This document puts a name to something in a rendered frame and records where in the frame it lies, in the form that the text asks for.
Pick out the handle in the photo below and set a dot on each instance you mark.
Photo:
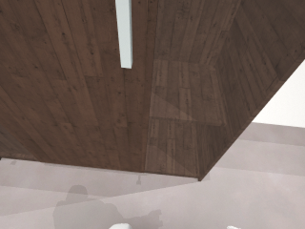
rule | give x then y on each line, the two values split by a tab
124	27

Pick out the wardrobe door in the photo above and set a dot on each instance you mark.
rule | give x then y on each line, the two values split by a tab
63	93
9	144

